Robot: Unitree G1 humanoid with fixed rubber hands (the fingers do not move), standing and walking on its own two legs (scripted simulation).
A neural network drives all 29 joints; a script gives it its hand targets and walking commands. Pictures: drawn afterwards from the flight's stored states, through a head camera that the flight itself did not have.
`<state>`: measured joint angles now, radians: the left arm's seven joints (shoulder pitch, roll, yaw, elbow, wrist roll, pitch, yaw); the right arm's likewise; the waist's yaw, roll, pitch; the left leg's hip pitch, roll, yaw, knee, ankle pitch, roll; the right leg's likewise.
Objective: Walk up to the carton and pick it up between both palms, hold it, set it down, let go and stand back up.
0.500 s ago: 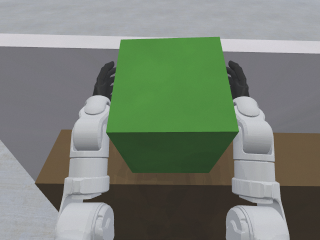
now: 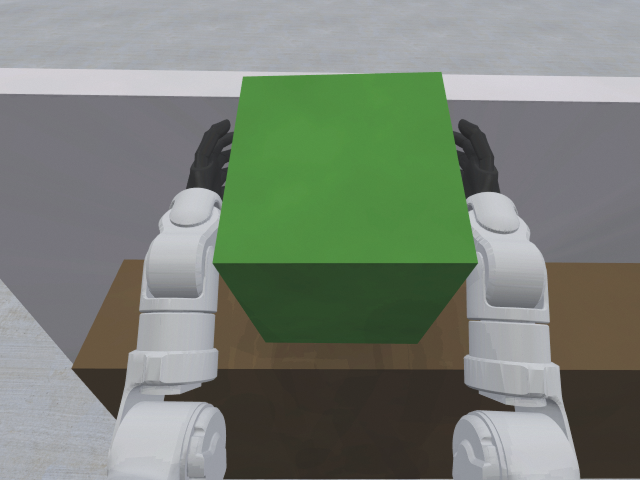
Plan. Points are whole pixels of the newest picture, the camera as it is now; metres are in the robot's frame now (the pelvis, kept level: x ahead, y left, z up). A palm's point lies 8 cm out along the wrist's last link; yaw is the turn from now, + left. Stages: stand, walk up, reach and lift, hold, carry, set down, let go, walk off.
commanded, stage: hold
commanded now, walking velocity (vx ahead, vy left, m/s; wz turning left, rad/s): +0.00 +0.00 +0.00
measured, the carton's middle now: (340, 226) +0.37 +0.00 +0.17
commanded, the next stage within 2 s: none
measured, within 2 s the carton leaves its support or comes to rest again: neither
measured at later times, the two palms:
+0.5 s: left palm (214, 193) +0.38 +0.14 +0.21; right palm (478, 192) +0.38 -0.15 +0.22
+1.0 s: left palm (208, 201) +0.37 +0.15 +0.20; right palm (472, 199) +0.37 -0.15 +0.22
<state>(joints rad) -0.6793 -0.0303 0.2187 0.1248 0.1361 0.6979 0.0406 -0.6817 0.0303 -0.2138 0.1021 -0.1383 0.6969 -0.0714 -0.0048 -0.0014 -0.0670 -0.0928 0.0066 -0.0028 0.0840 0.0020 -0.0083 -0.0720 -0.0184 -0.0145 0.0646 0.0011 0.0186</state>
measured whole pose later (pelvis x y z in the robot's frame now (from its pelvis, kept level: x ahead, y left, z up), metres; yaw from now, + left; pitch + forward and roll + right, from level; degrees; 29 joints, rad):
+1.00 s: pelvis +0.00 +0.00 +0.00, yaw +0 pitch +1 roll +0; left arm -0.63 -0.03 0.20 0.09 0.13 0.68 0.04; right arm -0.64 0.04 -0.20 0.06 -0.13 0.67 -0.08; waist -0.01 0.00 -0.06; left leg -0.09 0.01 -0.01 0.06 0.01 -0.01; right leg -0.06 -0.02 -0.02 0.03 0.01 0.02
